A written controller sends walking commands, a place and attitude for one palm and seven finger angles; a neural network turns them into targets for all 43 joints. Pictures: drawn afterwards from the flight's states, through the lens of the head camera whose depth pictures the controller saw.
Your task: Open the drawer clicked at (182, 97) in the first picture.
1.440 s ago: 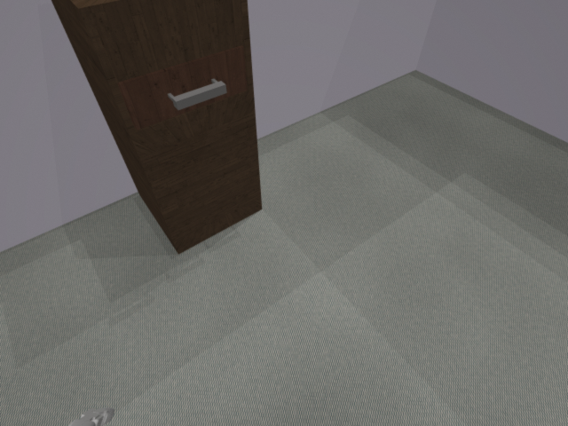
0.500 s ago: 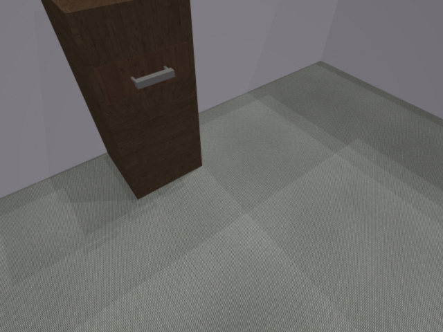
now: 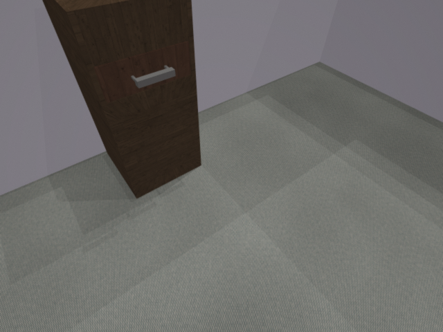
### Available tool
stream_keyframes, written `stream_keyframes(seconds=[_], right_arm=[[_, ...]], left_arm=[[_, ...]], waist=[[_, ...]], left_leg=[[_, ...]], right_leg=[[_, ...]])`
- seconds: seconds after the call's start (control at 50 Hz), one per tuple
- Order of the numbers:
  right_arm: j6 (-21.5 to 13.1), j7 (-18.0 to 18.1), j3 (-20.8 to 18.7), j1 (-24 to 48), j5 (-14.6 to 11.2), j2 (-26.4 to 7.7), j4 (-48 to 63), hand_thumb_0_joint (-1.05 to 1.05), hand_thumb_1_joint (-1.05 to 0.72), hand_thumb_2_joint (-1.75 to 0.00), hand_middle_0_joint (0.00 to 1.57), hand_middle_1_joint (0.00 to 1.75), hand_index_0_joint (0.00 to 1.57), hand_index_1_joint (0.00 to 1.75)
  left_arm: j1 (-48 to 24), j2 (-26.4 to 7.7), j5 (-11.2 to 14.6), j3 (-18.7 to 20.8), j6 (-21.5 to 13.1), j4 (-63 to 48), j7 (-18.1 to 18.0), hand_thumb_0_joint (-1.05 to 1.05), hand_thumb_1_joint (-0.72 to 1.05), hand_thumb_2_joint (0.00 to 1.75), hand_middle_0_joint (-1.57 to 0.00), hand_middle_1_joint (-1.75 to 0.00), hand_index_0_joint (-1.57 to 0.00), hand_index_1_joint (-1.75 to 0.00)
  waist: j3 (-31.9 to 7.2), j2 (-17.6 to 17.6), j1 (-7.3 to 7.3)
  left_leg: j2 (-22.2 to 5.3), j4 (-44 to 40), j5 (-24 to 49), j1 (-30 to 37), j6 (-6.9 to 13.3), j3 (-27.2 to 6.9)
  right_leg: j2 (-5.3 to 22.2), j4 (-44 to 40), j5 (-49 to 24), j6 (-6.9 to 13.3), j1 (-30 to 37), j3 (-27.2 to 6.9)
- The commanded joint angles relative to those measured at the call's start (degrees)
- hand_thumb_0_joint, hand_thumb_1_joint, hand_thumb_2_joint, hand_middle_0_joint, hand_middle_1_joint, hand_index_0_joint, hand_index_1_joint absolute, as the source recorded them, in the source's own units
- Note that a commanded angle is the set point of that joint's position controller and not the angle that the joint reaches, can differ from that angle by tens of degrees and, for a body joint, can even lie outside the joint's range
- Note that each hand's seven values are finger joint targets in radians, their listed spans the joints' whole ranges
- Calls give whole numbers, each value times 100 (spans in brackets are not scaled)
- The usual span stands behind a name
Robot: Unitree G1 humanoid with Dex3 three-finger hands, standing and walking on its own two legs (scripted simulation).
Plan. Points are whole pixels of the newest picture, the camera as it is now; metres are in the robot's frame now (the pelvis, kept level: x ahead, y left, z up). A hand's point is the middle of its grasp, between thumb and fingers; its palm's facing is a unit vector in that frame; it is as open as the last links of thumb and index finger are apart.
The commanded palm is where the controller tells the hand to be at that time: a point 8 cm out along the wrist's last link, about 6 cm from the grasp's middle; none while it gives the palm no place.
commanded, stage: walk to a spot facing it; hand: left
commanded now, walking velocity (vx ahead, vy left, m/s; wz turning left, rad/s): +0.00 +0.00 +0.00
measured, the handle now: (152, 74) +1.02 +0.33 -0.07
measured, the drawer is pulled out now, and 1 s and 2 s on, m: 0.00 0.00 0.00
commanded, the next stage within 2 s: none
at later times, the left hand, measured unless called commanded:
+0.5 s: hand out of the picture +0.06 +0.19 -0.18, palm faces -0.12 -0.96 -0.26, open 7.4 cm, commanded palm none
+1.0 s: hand (134, 319) +0.19 +0.21 -0.20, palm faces -0.31 -0.93 -0.19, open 7.4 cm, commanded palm none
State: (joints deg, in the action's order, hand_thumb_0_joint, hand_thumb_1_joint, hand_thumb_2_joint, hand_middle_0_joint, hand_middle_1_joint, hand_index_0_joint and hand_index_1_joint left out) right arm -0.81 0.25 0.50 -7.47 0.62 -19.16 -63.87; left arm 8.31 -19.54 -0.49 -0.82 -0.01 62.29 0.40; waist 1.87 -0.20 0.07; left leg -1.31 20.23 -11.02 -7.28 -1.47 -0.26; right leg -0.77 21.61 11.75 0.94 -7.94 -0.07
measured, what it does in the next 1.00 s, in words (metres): walks ahead, turning right: left foot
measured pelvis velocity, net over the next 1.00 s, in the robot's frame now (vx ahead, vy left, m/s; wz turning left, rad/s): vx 0.15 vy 0.01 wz -0.45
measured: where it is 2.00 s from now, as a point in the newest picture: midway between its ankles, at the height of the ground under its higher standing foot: (275, 291)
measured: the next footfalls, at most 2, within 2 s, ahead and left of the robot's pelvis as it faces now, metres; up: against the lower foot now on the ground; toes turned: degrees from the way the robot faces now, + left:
left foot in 0.94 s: +0.28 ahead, +0.08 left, +0.00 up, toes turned -19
right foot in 1.46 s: +0.33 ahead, -0.27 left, +0.00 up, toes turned -50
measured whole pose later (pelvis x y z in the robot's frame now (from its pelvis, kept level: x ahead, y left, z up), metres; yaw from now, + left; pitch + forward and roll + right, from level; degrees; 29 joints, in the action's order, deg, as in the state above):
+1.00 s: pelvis +0.15 +0.01 -0.02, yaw -26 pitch -1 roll +0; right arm -4.2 0.0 -1.6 -7.0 1.4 -9.5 -50.9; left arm 23.7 -13.0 -1.1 4.7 0.2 59.4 0.9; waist 2.1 -2.9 3.6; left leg -4.1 35.9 -14.3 -20.0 0.3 6.0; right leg -2.9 57.0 28.0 1.5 -16.9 -5.5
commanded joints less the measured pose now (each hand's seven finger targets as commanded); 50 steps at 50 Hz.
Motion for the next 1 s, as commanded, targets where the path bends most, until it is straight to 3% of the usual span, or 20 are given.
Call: stream_keyframes(seconds=[0.0,0.12,0.18,0.24,0.32,0.36,0.42,0.44,0.46,0.48,0.52,0.58,0.8,0.84,0.86,0.88,0.9,0.92,0.94,0.98], right_arm=[[-114,67,-212,264,-12,-1153,334,0,-90,-90,20,30,20,30],[-106,91,-233,228,-7,-1135,344,0,-90,-90,20,30,20,30],[19,130,-175,-181,2,-486,369,0,-90,-90,20,30,20,30],[96,166,-299,-252,7,-580,590,0,-90,-90,20,30,20,30],[117,129,-453,-208,43,-831,883,0,-90,-90,20,30,20,30],[61,93,-523,-35,48,-895,1040,0,-90,-90,20,30,20,30],[82,41,-515,234,83,-662,1143,0,-90,-90,20,30,20,30],[117,5,-436,206,26,-229,1315,0,-90,-90,20,30,20,30],[50,-41,-392,745,45,-78,1661,0,-90,-90,20,30,20,30],[0,-44,-425,769,45,-243,1672,0,-90,-90,20,30,20,30],[-76,-80,-472,393,75,-169,1514,0,-90,-90,20,30,20,30],[-65,-104,-478,91,75,84,1364,0,-90,-90,20,30,20,30],[-212,-121,-462,747,11,376,1787,0,-90,-90,20,30,20,30],[-273,-84,-481,406,-13,323,1724,0,-90,-90,20,30,20,30],[-312,-31,-498,-151,-5,240,1540,0,-90,-90,20,30,20,30],[-349,74,-557,-947,9,-49,1282,0,-90,-90,20,30,20,30],[-381,132,-714,-1795,102,-742,1067,0,-90,-90,20,30,20,30],[-333,118,-701,-2130,91,-914,1046,0,-90,-90,20,30,20,30],[-282,94,-655,-1703,75,-716,1180,0,-90,-90,20,30,20,30],[-322,96,-506,-945,79,-55,1276,0,-90,-90,20,30,20,30]], left_arm=[[-222,-1163,-11,262,-161,-337,-107,0,90,90,-20,-30,-20,-30],[-219,-1149,-11,277,-136,-366,-103,0,90,90,-20,-30,-20,-30],[131,-569,-12,215,52,-402,-140,0,90,90,-20,-30,-20,-30],[226,-573,-35,293,159,-627,-119,0,90,90,-20,-30,-20,-30],[468,-318,-76,366,227,-877,24,0,90,90,-20,-30,-20,-30],[536,-179,-97,450,244,-1024,102,0,90,90,-20,-30,-20,-30],[1612,-10,-132,515,112,-780,151,0,90,90,-20,-30,-20,-30],[1968,-504,-182,603,-2,-722,67,0,90,90,-20,-30,-20,-30],[2328,-782,-106,637,-61,-725,-40,0,90,90,-20,-30,-20,-30],[2152,-754,-60,638,-126,-803,-104,0,90,90,-20,-30,-20,-30],[1505,-427,-78,578,-230,-939,-98,0,90,90,-20,-30,-20,-30],[1533,-211,-69,552,-328,-883,-68,0,90,90,-20,-30,-20,-30],[1952,-136,-127,629,-315,-621,-118,0,90,90,-20,-30,-20,-30],[1725,-189,-134,665,-288,-666,-124,0,90,90,-20,-30,-20,-30],[1492,-193,-107,687,-283,-735,-122,0,90,90,-20,-30,-20,-30],[1447,-16,-71,689,-282,-792,-88,0,90,90,-20,-30,-20,-30],[1556,302,9,676,-260,-885,-8,0,90,90,-20,-30,-20,-30],[1472,386,-12,652,-303,-1043,41,0,90,90,-20,-30,-20,-30],[1230,298,-60,635,-268,-1092,48,0,90,90,-20,-30,-20,-30],[857,324,-139,697,-166,-1076,171,0,90,90,-20,-30,-20,-30]], waist=[[-339,54,10],[-361,-3,-2],[-397,-4,-42],[-286,115,-49],[-150,901,11],[33,1169,114],[205,237,649],[343,-1651,743],[620,-1991,894],[633,-1190,691],[484,-538,250],[210,-470,101],[166,-776,372],[42,-873,191],[-94,-760,-89],[-471,-218,-389],[-1123,1360,-647],[-1035,1675,-613],[-619,1111,-499],[462,1081,-167]], left_leg=[[-561,-274,628,62,279,-478],[-600,-138,762,199,258,-359],[-638,238,865,159,144,-45],[-794,402,724,104,211,-6],[-1568,-333,-1585,-319,696,-689],[-2071,-749,-2295,-779,1031,-988],[-1361,1053,-2534,-1966,483,137],[-458,3057,-2873,-3120,15,842],[-108,4250,-2650,-3838,-44,561],[-312,4601,-1875,-3764,23,-40],[-547,4488,-1080,-3453,-35,-145],[-502,4127,-463,-3029,-154,88],[-198,2201,-477,-2423,-143,297],[-119,1505,-550,-1525,-75,318],[-51,881,-241,-577,-41,343],[-269,505,-210,916,59,179],[-1904,144,-901,2156,494,-1714],[-2887,-548,-1366,1951,980,-2945],[-2981,-830,-2474,929,1177,-2945],[-2349,-1213,-2789,-415,880,-1849]], right_leg=[[752,-450,-607,89,-46,-663],[729,-353,-977,109,-135,-727],[693,64,-1483,58,-354,-832],[517,528,-1416,55,-813,-864],[-68,1727,1064,-47,-1291,-329],[129,2654,1681,-97,-1285,-7],[66,1148,1216,-16,227,179],[1074,-358,2470,440,543,-1968],[2097,-1504,2605,1041,186,-4035],[2044,-1639,2706,1207,-4,-4248],[1764,-1278,1970,1189,-145,-3289],[1303,-1029,475,1019,-90,-2255],[1121,-567,-677,957,244,-2203],[1060,-172,-898,849,-57,-2156],[818,325,-995,705,-509,-1951],[404,1296,-1135,531,-1247,-1649],[-314,3051,760,241,-2381,-859],[-360,4405,2113,75,-3059,-337],[19,5070,2072,114,-3133,-336],[468,5344,1116,49,-3278,-207]])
